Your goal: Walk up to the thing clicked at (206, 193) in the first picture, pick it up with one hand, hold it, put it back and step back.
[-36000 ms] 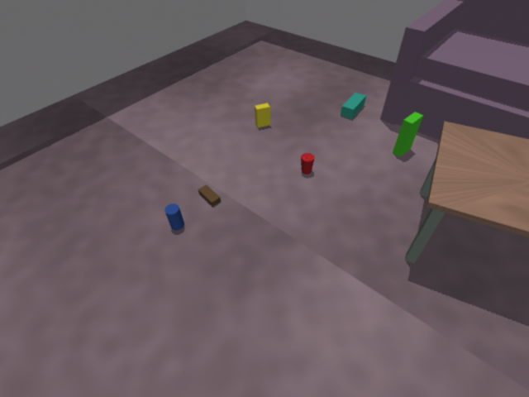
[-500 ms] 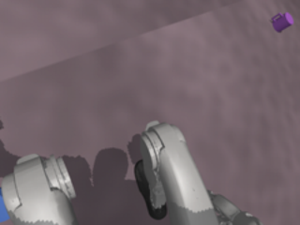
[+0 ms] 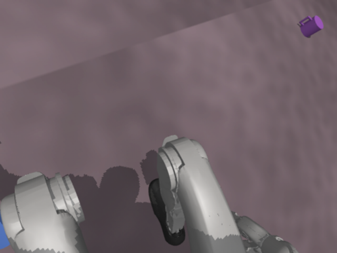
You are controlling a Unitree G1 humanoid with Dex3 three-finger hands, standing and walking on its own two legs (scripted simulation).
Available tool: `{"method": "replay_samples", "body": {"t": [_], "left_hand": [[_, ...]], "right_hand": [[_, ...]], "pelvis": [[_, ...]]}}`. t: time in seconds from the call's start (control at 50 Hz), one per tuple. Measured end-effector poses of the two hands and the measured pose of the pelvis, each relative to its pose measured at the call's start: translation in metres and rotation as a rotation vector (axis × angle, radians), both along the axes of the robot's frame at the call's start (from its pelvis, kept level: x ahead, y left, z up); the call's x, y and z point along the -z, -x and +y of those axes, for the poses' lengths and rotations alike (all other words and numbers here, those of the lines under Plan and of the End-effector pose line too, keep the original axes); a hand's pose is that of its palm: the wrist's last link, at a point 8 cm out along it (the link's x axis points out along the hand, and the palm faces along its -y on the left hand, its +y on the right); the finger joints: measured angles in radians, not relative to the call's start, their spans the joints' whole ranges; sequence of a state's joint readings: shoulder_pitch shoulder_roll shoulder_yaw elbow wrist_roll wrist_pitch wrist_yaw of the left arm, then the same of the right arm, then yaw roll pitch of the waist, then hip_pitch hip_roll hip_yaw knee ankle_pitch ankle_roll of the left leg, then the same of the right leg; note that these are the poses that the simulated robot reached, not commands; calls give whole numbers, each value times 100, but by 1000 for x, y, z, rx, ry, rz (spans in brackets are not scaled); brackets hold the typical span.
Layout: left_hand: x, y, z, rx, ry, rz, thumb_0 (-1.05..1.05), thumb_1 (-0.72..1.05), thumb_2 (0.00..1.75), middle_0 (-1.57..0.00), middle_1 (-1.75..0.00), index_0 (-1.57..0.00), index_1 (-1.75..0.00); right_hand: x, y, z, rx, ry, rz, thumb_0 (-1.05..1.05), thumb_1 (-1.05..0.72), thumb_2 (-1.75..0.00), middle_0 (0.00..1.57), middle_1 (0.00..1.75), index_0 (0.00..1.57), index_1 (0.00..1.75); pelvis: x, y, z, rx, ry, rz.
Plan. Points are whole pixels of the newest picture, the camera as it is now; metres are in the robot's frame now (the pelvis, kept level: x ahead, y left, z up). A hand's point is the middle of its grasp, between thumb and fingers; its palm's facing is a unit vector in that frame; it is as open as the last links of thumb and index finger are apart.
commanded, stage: open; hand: left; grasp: from above
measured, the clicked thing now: out of the picture +0.40 +0.36 -0.27
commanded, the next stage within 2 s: withdraw in 0.48 s
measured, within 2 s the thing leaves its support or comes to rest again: neither
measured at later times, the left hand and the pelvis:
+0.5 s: hand out of the picture +0.40 +0.36 -0.23, palm faces -0.42 -0.18 -0.89, open 13.6 cm; pelvis +0.00 +0.00 +0.00, yaw +0 degrees
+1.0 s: hand out of the picture +0.41 +0.39 -0.13, palm faces -0.30 -0.10 -0.95, open 14.0 cm; pelvis +0.00 +0.00 +0.02, yaw +3 degrees
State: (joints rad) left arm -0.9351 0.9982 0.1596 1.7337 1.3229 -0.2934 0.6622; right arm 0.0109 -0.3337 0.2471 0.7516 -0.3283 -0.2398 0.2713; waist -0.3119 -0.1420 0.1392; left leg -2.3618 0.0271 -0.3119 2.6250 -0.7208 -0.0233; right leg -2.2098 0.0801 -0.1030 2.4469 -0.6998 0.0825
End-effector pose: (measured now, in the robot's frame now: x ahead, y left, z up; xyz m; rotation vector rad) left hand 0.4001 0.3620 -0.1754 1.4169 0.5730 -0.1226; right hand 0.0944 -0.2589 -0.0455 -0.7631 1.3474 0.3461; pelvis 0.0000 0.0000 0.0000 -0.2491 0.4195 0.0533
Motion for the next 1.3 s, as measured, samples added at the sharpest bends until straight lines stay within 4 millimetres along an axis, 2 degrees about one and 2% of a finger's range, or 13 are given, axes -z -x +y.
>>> {"method": "replay_samples", "body": {"t": [0.22,0.44,0.76,0.82,0.88,1.02,1.14,1.22,1.3], "left_hand": [[2,-3,5,-21,4,13,0,-20,74,-33,-79,-35,-78],[1,-1,4,-5,15,9,0,-39,89,-16,-93,-17,-93],[-7,-3,5,-9,-5,-36,0,-46,95,-7,-101,-10,-99],[-20,-8,11,-27,-20,-84,0,-47,96,-8,-101,-10,-99],[-41,-11,18,-39,-45,-122,0,-48,97,-8,-101,-10,-99],[-110,-6,27,-44,-99,-103,0,-49,99,-8,-100,-9,-100],[-165,0,27,-41,-100,-6,0,-48,100,-9,-101,-10,-101],[-183,3,25,-32,-72,53,0,-47,100,-10,-100,-10,-101],[-182,6,23,-7,-36,81,0,-46,99,-12,-99,-12,-100]], "right_hand": [[0,5,2,5,-10,19,0,-89,-90,20,30,20,30],[1,11,4,13,-13,29,0,-89,-90,20,30,20,30],[-1,5,-1,3,-5,8,0,-89,-90,20,30,20,30],[0,3,-1,20,-18,0,0,-89,-90,20,30,20,30],[2,-1,0,63,-37,-15,0,-89,-90,20,30,20,30],[4,-21,6,196,-110,-75,0,-90,-90,20,30,20,30],[-8,-37,9,247,-153,-126,0,-90,-90,20,30,20,30],[-18,-37,4,253,-136,-151,0,-90,-90,20,30,20,30],[-25,-28,-5,251,-87,-146,0,-90,-90,20,30,20,30]], "pelvis": [[-1,-1,0,0,3,0],[-1,1,0,1,3,-4],[-1,1,-1,1,-2,-2],[-2,0,-2,-2,-3,12],[-6,-2,-2,-7,-4,39],[-28,-3,-2,-38,-25,117],[-57,4,-5,-65,-54,139],[-69,10,-9,-73,-69,133],[-72,14,-12,-75,-76,123]]}}
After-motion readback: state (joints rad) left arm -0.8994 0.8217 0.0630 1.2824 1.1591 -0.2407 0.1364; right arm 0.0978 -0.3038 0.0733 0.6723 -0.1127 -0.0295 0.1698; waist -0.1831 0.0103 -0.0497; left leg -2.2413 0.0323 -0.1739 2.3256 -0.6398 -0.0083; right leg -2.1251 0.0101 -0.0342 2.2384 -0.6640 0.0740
